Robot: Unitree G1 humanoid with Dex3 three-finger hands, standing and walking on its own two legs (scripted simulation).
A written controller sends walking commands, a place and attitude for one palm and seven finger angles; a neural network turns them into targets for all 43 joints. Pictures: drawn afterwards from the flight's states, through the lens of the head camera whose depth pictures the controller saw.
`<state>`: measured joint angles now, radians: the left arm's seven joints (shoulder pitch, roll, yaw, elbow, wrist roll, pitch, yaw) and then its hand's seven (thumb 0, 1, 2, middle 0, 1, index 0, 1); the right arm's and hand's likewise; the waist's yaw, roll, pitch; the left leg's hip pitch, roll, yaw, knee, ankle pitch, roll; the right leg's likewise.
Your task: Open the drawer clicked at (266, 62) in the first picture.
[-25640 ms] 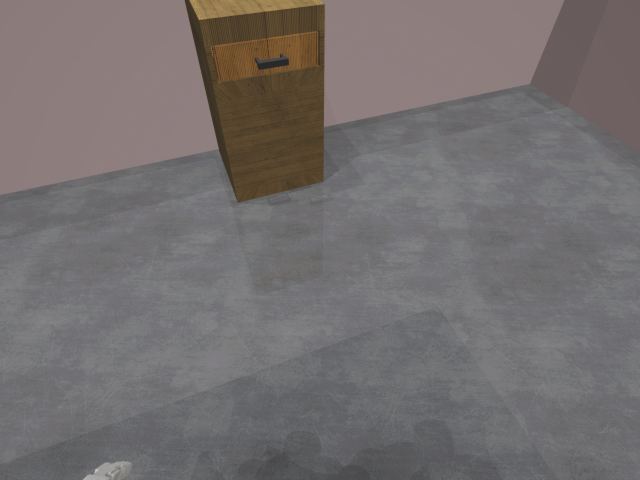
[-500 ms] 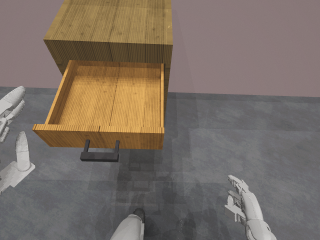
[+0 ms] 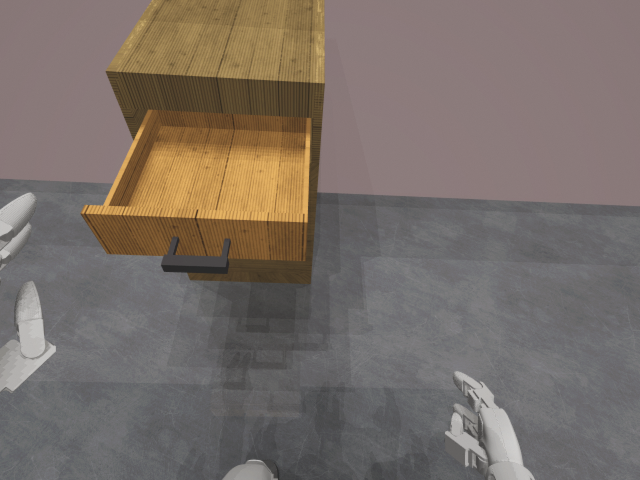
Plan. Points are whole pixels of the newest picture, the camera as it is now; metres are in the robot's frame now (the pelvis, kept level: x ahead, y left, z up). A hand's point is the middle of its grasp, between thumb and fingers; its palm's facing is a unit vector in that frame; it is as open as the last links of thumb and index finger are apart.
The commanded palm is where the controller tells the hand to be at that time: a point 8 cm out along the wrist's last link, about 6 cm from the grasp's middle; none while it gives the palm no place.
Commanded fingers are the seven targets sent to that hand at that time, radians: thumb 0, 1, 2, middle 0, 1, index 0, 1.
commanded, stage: stop stepping back and stand still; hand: left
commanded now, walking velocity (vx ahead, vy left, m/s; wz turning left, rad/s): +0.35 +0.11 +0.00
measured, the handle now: (198, 253) +0.48 +0.24 -0.11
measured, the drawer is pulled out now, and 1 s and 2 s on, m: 0.30 0.30 0.30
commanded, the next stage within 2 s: let the arm hang, fingers relaxed in 0.52 s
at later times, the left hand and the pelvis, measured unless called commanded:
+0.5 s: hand (5, 455) +0.12 +0.22 +0.18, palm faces +0.39 -0.78 -0.49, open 7.4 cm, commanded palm +0.06 +0.27 +0.19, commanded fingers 0.00 0.90 0.90 -0.20 -0.30 -0.20 -0.30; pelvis -0.05 -0.02 +0.00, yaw +3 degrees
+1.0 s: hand out of the picture -0.04 +0.16 -0.17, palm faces +0.19 -0.96 -0.20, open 6.9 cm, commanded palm none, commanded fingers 0.00 0.90 0.90 -0.20 -0.30 -0.20 -0.30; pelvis -0.04 -0.03 +0.01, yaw +7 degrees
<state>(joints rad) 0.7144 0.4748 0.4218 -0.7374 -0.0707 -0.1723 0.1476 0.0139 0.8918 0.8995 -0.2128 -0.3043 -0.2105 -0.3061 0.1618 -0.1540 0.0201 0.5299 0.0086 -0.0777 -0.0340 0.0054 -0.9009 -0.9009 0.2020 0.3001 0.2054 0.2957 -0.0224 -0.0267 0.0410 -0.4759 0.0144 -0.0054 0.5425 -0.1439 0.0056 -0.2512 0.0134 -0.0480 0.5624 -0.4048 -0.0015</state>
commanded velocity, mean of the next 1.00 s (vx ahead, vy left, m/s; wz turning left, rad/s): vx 0.08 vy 0.02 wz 0.00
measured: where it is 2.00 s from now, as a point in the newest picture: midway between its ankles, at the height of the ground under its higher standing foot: outside the picture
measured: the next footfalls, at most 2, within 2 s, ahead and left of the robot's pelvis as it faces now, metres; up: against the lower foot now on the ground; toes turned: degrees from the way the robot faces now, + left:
left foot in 0.24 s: +0.02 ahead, +0.12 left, +0.00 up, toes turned +5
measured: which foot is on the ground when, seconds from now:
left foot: down 0.00-0.02, up 0.04-0.22, down 0.24-1.00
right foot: down 0.00-1.00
